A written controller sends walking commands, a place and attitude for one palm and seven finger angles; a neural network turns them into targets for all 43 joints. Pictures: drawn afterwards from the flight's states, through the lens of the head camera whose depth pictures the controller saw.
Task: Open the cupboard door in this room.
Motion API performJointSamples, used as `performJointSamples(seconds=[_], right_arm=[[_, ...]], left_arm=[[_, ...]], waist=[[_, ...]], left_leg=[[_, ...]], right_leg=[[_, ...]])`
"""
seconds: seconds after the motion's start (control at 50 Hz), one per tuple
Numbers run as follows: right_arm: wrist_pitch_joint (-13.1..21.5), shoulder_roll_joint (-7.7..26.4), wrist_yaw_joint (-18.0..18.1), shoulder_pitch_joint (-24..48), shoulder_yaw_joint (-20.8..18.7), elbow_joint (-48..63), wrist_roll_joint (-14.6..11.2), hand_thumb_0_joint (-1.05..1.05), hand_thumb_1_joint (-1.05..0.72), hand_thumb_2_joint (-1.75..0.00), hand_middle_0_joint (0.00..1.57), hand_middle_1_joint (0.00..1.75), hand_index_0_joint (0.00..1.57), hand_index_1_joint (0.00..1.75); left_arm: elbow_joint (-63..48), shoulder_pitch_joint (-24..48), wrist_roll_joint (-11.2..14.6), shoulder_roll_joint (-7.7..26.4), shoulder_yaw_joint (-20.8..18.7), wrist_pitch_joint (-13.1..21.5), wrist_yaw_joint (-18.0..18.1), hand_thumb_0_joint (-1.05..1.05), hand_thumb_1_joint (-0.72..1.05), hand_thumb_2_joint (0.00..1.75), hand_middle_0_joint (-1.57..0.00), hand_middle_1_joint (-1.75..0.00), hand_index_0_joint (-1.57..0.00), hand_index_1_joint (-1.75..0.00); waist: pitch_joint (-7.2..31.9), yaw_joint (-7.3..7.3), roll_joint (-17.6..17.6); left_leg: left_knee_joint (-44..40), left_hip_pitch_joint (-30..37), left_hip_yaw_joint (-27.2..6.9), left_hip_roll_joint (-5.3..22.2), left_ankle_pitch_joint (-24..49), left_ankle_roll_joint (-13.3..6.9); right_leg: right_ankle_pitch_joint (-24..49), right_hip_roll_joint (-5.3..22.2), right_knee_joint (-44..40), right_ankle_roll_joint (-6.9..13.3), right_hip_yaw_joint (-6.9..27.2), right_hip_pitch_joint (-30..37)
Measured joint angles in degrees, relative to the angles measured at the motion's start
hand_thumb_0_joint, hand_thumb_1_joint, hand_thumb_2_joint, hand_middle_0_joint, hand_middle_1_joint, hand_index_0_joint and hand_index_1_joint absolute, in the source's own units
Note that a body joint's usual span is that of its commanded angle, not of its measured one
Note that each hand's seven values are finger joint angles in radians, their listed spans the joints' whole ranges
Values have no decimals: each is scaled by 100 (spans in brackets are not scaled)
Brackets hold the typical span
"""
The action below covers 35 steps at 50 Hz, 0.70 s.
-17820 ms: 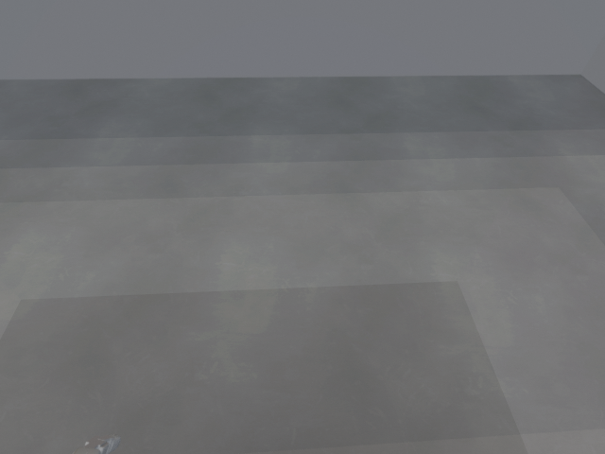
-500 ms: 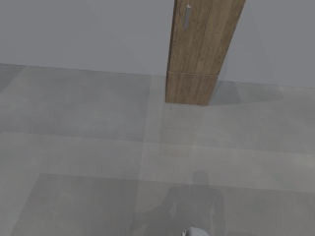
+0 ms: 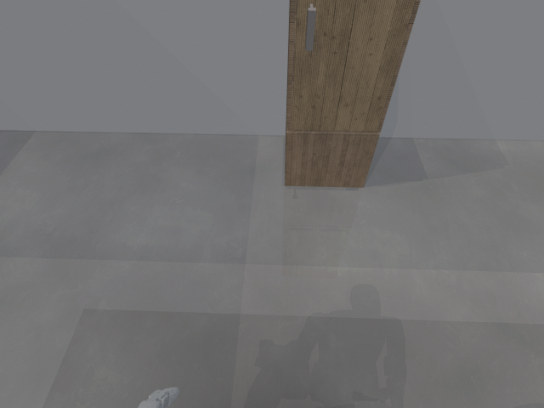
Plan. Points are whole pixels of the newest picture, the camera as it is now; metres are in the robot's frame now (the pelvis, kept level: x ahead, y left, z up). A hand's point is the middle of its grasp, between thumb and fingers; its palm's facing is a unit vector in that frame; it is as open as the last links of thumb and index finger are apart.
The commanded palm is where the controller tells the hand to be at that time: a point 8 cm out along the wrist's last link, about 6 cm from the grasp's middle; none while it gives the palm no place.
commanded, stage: stand and wait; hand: left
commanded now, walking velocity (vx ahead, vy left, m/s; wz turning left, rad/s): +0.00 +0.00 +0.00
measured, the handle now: (310, 27) +1.18 -0.08 +0.03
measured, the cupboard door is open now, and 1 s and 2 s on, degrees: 0 0 0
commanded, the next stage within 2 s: look at it before walking up in 0.70 s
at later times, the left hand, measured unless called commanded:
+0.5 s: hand out of the picture -0.01 +0.20 -0.16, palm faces +0.03 -0.98 -0.18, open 7.3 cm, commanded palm none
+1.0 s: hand out of the picture +0.06 +0.19 -0.17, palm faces +0.00 -0.98 -0.20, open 7.3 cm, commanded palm none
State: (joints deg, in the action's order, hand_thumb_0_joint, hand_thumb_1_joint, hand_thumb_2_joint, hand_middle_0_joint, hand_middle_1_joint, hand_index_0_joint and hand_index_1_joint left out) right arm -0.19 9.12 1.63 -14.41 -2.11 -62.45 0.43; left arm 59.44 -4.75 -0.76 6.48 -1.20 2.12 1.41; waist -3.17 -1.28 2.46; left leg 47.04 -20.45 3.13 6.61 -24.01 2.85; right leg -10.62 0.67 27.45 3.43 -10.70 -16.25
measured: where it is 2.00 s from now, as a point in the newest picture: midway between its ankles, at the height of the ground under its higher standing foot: outside the picture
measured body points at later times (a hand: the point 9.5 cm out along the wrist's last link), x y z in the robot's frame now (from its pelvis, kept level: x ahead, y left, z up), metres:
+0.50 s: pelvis +0.05 +0.03 +0.01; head +0.06 +0.03 +0.46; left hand -0.01 +0.25 -0.15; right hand +0.06 -0.20 -0.15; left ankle +0.02 +0.14 -0.73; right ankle +0.05 -0.09 -0.73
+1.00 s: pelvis +0.06 +0.03 +0.01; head +0.07 +0.02 +0.46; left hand +0.06 +0.25 -0.15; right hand +0.02 -0.17 -0.16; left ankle +0.02 +0.14 -0.73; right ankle +0.05 -0.09 -0.73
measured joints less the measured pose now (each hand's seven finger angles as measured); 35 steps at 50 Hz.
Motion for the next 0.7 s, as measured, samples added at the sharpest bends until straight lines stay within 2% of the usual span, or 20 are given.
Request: performJointSamples(seconds=[0.08,0.16,0.28,0.46,0.7], right_arm=[[93,146,6,248,6,132,26,1,-93,-90,19,30,19,30],[138,44,-22,244,94,106,35,1,-93,-90,19,30,19,30],[127,57,-3,254,134,2,0,1,-94,-90,19,30,20,30],[139,82,2,78,192,-235,-27,1,-94,-90,20,30,20,30],[151,-227,14,-302,240,-503,-27,1,-91,-90,20,30,20,30]], left_arm=[[134,-207,7,149,-10,-113,-18,-2,93,90,-20,-30,-21,-30],[299,-522,22,386,-58,-225,-20,-1,93,90,-20,-30,-20,-30],[593,-1081,17,447,49,-160,-24,0,92,90,-19,-30,-20,-30],[920,-1530,15,229,150,-157,8,1,92,90,-19,-30,-20,-30],[747,-1245,26,-5,184,-94,66,1,91,90,-20,-30,-20,-30]], waist=[[157,94,-20],[298,202,-329],[303,321,-300],[135,290,-206],[145,167,-221]], left_leg=[[-1329,495,45,-17,701,-27],[-1757,858,184,-219,830,-171],[-2401,1253,303,-377,1039,-232],[-2669,1486,405,-465,1042,-294],[-2616,1563,421,-465,918,-289]], right_leg=[[-123,-57,120,-88,-2,73],[-111,105,-95,-248,118,326],[28,195,-530,-309,211,596],[-9,255,-638,-392,307,721],[-166,263,-512,-401,327,757]])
